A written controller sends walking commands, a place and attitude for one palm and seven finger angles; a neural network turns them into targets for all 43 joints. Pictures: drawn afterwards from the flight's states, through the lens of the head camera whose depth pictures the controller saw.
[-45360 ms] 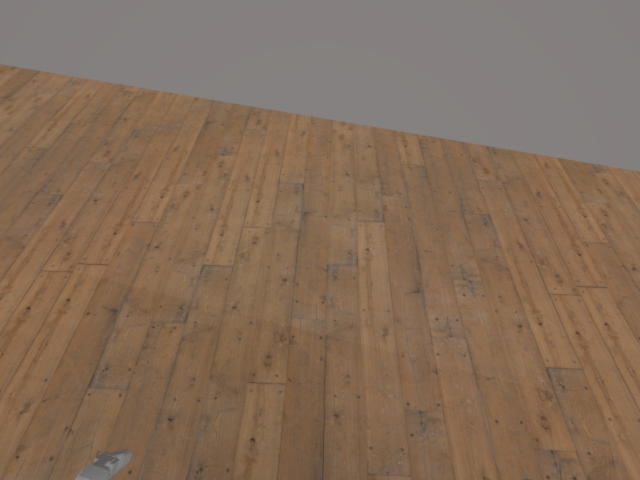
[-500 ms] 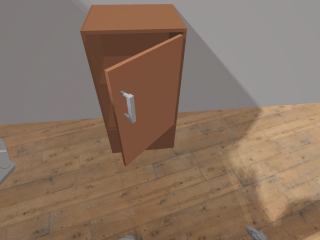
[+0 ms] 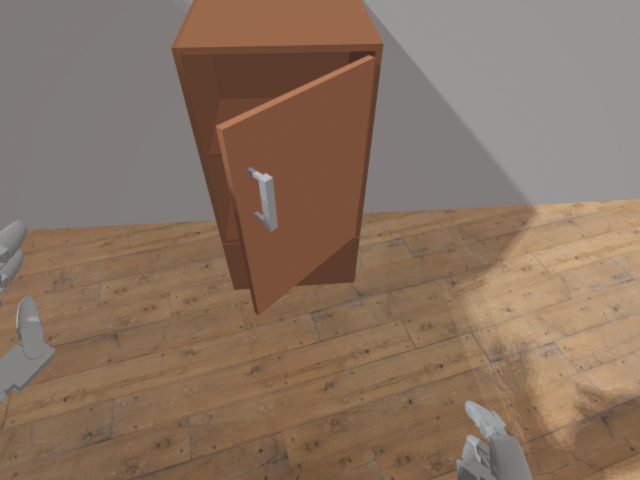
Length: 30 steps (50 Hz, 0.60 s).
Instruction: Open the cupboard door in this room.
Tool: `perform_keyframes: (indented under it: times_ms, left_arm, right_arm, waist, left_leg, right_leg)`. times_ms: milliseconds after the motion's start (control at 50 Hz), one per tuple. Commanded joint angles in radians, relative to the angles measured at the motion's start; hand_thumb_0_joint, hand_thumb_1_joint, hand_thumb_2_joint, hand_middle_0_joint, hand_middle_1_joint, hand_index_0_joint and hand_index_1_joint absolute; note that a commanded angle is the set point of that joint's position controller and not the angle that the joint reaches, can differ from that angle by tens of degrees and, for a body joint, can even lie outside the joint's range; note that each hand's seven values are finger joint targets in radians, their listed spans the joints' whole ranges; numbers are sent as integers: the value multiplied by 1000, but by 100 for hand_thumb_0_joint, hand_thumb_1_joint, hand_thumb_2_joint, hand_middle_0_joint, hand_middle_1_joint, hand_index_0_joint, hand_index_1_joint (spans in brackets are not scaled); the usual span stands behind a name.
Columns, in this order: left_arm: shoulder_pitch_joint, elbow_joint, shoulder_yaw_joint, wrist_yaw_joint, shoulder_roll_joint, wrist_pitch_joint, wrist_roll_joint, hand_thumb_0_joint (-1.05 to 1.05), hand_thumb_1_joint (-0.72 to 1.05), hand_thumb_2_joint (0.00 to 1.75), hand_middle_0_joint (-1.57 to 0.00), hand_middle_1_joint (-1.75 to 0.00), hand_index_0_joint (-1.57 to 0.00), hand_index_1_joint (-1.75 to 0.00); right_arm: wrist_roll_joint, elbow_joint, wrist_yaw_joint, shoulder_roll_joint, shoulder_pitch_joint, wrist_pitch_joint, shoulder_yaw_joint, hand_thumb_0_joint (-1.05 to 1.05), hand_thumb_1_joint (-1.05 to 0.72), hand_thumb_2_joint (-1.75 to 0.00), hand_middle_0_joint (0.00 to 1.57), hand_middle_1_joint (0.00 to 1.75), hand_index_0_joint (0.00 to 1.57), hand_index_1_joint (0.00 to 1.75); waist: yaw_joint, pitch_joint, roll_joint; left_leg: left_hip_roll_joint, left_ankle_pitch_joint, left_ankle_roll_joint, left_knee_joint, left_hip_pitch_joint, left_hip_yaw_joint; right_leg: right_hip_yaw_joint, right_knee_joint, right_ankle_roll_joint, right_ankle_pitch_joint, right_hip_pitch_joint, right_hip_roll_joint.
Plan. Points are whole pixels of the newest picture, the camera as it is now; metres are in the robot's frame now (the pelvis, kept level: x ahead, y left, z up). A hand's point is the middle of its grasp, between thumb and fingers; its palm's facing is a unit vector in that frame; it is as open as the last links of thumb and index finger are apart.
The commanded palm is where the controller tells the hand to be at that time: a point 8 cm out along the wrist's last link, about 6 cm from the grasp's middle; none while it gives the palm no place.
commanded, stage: stop stepping back and stand still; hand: left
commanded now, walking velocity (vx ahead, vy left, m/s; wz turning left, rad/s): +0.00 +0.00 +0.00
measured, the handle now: (262, 199) +0.64 +0.16 -0.05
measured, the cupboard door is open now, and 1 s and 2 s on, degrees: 42 42 42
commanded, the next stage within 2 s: let the arm hang, fingers relaxed in 0.02 s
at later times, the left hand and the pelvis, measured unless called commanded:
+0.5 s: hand out of the picture -0.04 +0.19 -0.18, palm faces +0.06 -0.98 -0.17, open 7.1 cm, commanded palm none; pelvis -0.06 +0.01 +0.00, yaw +4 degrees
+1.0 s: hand out of the picture -0.04 +0.23 -0.16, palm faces +0.07 -0.96 -0.27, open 7.4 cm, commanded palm none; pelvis -0.05 +0.02 +0.01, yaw +3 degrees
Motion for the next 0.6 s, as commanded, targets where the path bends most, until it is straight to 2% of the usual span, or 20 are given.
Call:
perform_keyframes:
  times_ms: [0, 40, 60, 80, 100, 120, 140, 160, 180, 200, 220, 240, 260, 280, 300, 360, 440, 500, 540, 580]
  left_arm:
    - [-109, -159, 140, 40, 172, -42, -14, 0, 90, 90, -20, -30, -20, -30]
    - [-156, -215, 114, 44, 169, -40, -13, 0, 90, 90, -20, -30, -20, -30]
    - [-164, -215, 101, 44, 166, -40, -11, 0, 90, 90, -20, -30, -20, -30]
    - [-177, -223, 96, 46, 166, -36, -4, 0, 90, 90, -20, -30, -20, -30]
    - [-141, 593, -280, -94, -17, 118, 76, 0, 90, 90, -20, -30, -20, -30]
    - [-135, 625, -267, -113, -35, 193, 74, 0, 90, 90, -20, -30, -20, -30]
    - [-143, 624, -265, -117, -44, 217, 69, 0, 90, 90, -20, -30, -20, -30]
    - [-179, 664, -280, -118, -66, 218, 67, 0, 90, 90, -20, -30, -20, -30]
    - [-212, 715, -286, -122, -55, 215, 66, 0, 90, 90, -20, -30, -20, -30]
    - [-228, 772, -291, -125, -33, 212, 68, 0, 90, 90, -20, -30, -20, -30]
    - [-242, 837, -295, -128, -11, 205, 75, 0, 90, 90, -20, -30, -20, -30]
    - [-261, 894, -295, -127, 22, 198, 77, 0, 90, 90, -20, -30, -20, -30]
    - [-303, 949, -297, -125, 48, 195, 76, 0, 90, 90, -20, -30, -20, -30]
    - [-356, 1007, -311, -124, 54, 195, 70, 0, 90, 90, -20, -30, -20, -30]
    - [-389, 1064, -323, -120, 48, 197, 65, 0, 90, 90, -20, -30, -20, -30]
    - [-413, 1189, -354, -113, 12, 211, 56, 0, 90, 90, -20, -30, -20, -30]
    - [-326, 1352, -358, -109, -43, 219, 50, 0, 90, 90, -20, -30, -20, -30]
    - [-290, 1433, -358, -111, -43, 220, 47, 0, 90, 90, -20, -30, -20, -30]
    - [-287, 1472, -354, -113, -37, 216, 49, 0, 90, 90, -20, -30, -20, -30]
    - [-289, 1500, -357, -112, -43, 213, 48, 0, 90, 90, -20, -30, -20, -30]
  right_arm:
    - [-7, -142, -29, -112, -72, -46, -32, 0, -90, -90, 20, 30, 20, 30]
    - [-2, -143, -37, -141, -67, -58, -50, 0, -90, -90, 20, 30, 20, 30]
    - [1, -145, -37, -154, -57, -59, -55, 0, -90, -90, 20, 30, 20, 30]
    - [1, -150, -35, -156, -55, -63, -56, 0, -90, -90, 20, 30, 20, 30]
    - [-13, 73, 50, -342, -90, -83, -103, 0, -90, -90, 20, 30, 20, 30]
    - [-15, 81, 50, -288, -31, -23, -111, 0, -90, -90, 20, 30, 20, 30]
    - [-13, 66, 45, -281, -26, 5, -99, 0, -90, -90, 20, 30, 20, 30]
    - [-24, 73, 45, -264, -37, 18, -85, 0, -90, -90, 20, 30, 20, 30]
    - [-29, 70, 45, -257, -45, 29, -74, 0, -90, -90, 20, 30, 20, 30]
    - [-33, 73, 46, -256, -59, 36, -66, 0, -90, -90, 20, 30, 20, 30]
    - [-36, 79, 47, -252, -74, 39, -61, 0, -90, -90, 20, 30, 20, 30]
    - [-31, 90, 48, -246, -72, 43, -62, 0, -90, -90, 20, 30, 20, 30]
    - [-26, 108, 50, -244, -71, 50, -65, 0, -90, -90, 20, 30, 20, 30]
    - [-26, 138, 51, -248, -69, 66, -65, 0, -90, -90, 20, 30, 20, 30]
    - [-31, 167, 51, -242, -69, 80, -63, 0, -90, -90, 20, 30, 20, 30]
    - [-36, 237, 51, -190, -38, 109, -46, 0, -90, -90, 20, 30, 20, 30]
    - [-39, 309, 39, -160, -5, 120, -39, 0, -90, -90, 20, 30, 20, 30]
    - [-37, 351, 32, -161, 30, 121, -44, 0, -90, -90, 20, 30, 20, 30]
    - [-34, 369, 29, -179, 50, 117, -54, 0, -90, -90, 20, 30, 20, 30]
    - [-33, 393, 26, -185, 68, 114, -59, 0, -90, -90, 20, 30, 20, 30]
  waist:
    - [-14, -59, 9]
    - [0, -104, 99]
    - [4, -107, 105]
    - [8, -92, 112]
    - [-35, 0, 178]
    - [-15, -55, 142]
    - [-7, -37, 152]
    - [-1, -57, 98]
    - [5, -56, 45]
    - [17, -58, -25]
    - [33, -70, -111]
    - [26, -100, -183]
    - [7, -93, -203]
    - [-9, -57, -230]
    - [-16, -22, -213]
    - [-37, 55, 45]
    - [-14, 103, 184]
    - [-6, 67, 201]
    - [-4, 51, 99]
    - [-10, 58, 55]
  left_leg:
    - [-4, 228, 19, -232, 115, 15]
    - [83, 483, 51, -284, 299, -63]
    - [122, 518, 72, -278, 328, -106]
    - [135, 562, 78, -265, 326, -116]
    - [144, 733, 110, -173, 157, -198]
    - [165, 799, 134, -222, 147, -190]
    - [191, 759, 145, -249, 124, -211]
    - [217, 621, 165, -274, 73, -260]
    - [215, 511, 173, -298, 35, -284]
    - [199, 423, 160, -301, 11, -281]
    - [161, 394, 126, -275, 1, -244]
    - [101, 343, 87, -236, 12, -194]
    - [55, 261, 57, -216, 46, -150]
    - [24, 176, 40, -197, 82, -127]
    - [6, 139, 32, -178, 116, -110]
    - [17, 139, 21, -217, 184, -111]
    - [52, -1, 35, -342, 86, -174]
    - [57, -76, 38, -383, 69, -191]
    - [68, -71, 45, -389, 86, -199]
    - [69, -42, 46, -384, 108, -194]
  right_leg:
    - [139, -69, 59, 655, 29, -205]
    - [103, -17, 123, 493, -60, -137]
    - [97, -15, 145, 374, -102, -112]
    - [96, -36, 148, 343, -118, -97]
    - [29, 159, 87, 435, -185, -148]
    - [71, 174, 79, 191, -139, -129]
    - [59, 194, 83, -4, -159, -107]
    - [66, 221, 80, -112, -159, -92]
    - [77, 214, 77, -134, -134, -90]
    - [77, 155, 73, -92, -83, -94]
    - [88, 57, 65, 64, -19, -106]
    - [139, -7, 50, 194, 18, -143]
    - [188, -48, 27, 236, -21, -200]
    - [217, -99, 0, 159, -99, -230]
    - [231, -135, -19, 120, -155, -244]
    - [218, -174, -20, -33, -241, -217]
    - [175, -183, 13, -108, -160, -156]
    - [157, -170, 8, -104, -101, -142]
    - [146, -178, 8, -95, -90, -142]
    - [143, -185, 6, -91, -107, -145]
